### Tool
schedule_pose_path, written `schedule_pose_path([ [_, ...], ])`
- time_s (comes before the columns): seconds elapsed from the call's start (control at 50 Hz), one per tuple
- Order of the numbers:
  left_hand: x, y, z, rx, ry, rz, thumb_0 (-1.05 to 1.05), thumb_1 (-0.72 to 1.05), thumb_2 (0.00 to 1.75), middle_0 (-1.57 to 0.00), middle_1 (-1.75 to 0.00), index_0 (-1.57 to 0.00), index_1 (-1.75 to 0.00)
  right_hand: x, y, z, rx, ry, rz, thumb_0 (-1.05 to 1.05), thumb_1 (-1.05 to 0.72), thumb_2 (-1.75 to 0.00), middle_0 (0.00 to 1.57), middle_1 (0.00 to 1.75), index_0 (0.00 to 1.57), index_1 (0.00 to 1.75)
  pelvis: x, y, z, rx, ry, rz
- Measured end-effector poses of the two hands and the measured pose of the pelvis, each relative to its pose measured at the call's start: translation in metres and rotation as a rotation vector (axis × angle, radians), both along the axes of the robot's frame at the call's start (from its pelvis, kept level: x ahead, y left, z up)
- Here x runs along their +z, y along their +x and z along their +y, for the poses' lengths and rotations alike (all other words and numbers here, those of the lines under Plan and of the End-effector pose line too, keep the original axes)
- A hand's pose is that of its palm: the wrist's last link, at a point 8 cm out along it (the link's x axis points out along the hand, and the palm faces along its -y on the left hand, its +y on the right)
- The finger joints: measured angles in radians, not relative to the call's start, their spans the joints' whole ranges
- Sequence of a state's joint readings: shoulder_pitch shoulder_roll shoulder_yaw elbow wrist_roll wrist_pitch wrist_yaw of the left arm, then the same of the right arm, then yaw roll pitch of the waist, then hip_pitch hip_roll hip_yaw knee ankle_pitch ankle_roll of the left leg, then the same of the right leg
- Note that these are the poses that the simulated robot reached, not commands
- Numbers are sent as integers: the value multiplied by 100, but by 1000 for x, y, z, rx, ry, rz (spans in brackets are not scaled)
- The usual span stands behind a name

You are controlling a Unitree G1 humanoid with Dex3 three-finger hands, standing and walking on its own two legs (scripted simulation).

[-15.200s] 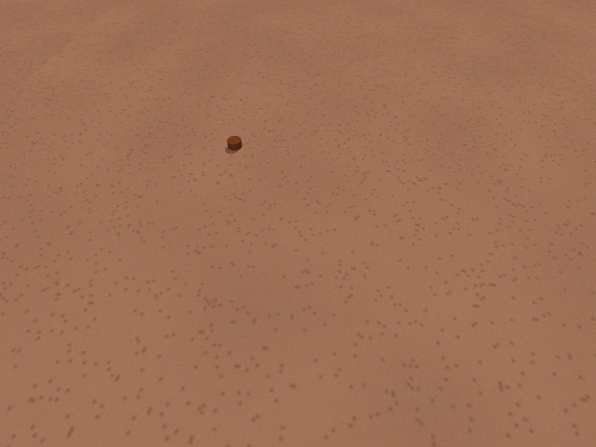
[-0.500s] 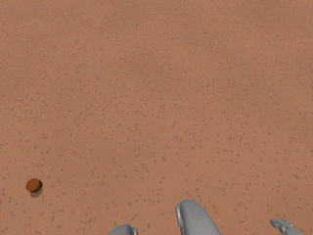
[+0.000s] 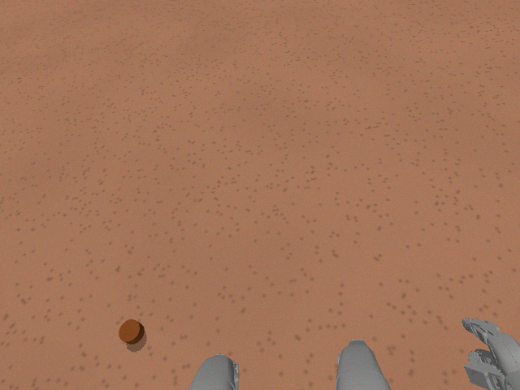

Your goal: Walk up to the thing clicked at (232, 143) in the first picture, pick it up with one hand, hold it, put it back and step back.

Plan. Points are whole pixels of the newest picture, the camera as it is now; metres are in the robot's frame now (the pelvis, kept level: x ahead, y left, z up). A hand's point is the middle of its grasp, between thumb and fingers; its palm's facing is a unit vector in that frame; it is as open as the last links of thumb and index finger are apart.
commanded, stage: walk up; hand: left
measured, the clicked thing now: (131, 331) +0.37 +0.54 -0.69
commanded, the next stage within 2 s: none
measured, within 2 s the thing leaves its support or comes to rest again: neither
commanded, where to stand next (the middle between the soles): -0.08 +0.49 m, yaw -24 degrees
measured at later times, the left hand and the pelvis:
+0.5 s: hand out of the picture +0.07 +0.51 -0.10, palm faces -0.20 -0.81 -0.56, open 7.3 cm; pelvis -0.06 +0.23 +0.01, yaw -10 degrees
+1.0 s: hand out of the picture +0.01 +0.77 -0.11, palm faces -0.24 -0.80 -0.54, open 7.4 cm; pelvis -0.15 +0.49 +0.02, yaw -17 degrees
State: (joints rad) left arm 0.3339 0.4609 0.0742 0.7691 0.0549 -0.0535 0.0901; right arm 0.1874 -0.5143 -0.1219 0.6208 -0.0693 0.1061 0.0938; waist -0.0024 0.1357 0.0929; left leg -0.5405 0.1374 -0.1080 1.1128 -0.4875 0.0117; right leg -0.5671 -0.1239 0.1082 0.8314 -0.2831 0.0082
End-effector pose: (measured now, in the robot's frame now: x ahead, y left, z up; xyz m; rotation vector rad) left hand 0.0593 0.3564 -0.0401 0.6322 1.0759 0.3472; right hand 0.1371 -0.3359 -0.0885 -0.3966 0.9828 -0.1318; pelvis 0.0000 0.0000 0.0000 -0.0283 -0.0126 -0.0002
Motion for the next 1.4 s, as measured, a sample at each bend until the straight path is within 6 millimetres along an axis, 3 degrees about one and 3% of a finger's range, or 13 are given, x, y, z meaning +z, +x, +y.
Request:
schedule_pose_path([
  [0.06,-16,-1,60,-10,18,5,1,89,90,-21,-30,-22,-30,-3,-15,36,-20,-50,3,0,-91,-90,20,30,20,30,-14,-11,46,-24,20,-9],
  [0.12,-28,1,102,25,29,28,1,90,90,-21,-30,-21,-30,-2,-51,77,-54,-61,34,0,-91,-90,20,29,20,29,-14,-17,82,-61,0,-27],
  [0.24,-24,18,125,-38,-69,72,1,90,90,-21,-30,-21,-30,16,-129,149,-193,-15,158,0,-91,-90,20,30,20,30,18,-25,130,-84,-17,-7],
  [0.34,-18,27,134,-117,-126,82,1,90,90,-21,-30,-21,-30,18,-171,188,-256,-4,200,0,-90,-90,21,30,20,30,28,-34,171,-126,-8,1],
  [0.48,-18,18,176,-188,-96,40,1,90,90,-21,-30,-21,-30,-10,-188,236,-297,23,173,0,-91,-90,20,30,20,30,12,-58,224,-177,-46,-27],
  [0.62,-5,-1,247,-172,-66,-46,1,90,90,-21,-30,-22,-30,0,-181,291,-237,29,93,0,-91,-90,21,30,20,30,14,-85,289,-189,9,-50],
  [0.76,-18,-4,356,-255,-21,-39,1,90,90,-21,-30,-22,-30,-6,-199,355,-278,-50,18,0,-91,-90,20,30,20,30,-13,-111,389,-229,9,-26],
  [0.82,-31,-9,408,-223,-3,-32,1,90,90,-21,-30,-22,-30,-10,-229,404,-298,-53,46,0,-91,-90,20,29,20,29,-19,-126,427,-282,50,-77],
  [0.86,-33,-15,428,-195,-4,-6,1,90,90,-21,-30,-21,-30,-10,-255,437,-326,-26,84,0,-91,-90,20,29,20,29,-13,-130,446,-279,-12,-68],
  [0.98,-29,-38,453,-198,-85,59,1,91,90,-20,-30,-21,-30,3,-316,515,-398,44,201,0,-91,-90,21,30,20,30,15,-150,484,-292,-19,-29],
  [1.18,-30,-76,456,-330,-202,146,1,90,90,-21,-30,-21,-30,-4,-374,570,-501,64,185,0,-91,-90,21,30,20,30,24,-174,540,-395,-23,-38],
  [1.3,-28,-68,474,-353,-268,110,1,90,90,-21,-30,-21,-30,22,-384,591,-512,32,166,0,-91,-90,21,30,20,30,36,-168,563,-427,4,-54],
  [1.4,-38,-38,500,-383,-293,121,1,90,90,-21,-30,-21,-30,38,-391,603,-556,-65,134,0,-91,-90,21,30,20,30,31,-151,593,-443,20,-57],
])
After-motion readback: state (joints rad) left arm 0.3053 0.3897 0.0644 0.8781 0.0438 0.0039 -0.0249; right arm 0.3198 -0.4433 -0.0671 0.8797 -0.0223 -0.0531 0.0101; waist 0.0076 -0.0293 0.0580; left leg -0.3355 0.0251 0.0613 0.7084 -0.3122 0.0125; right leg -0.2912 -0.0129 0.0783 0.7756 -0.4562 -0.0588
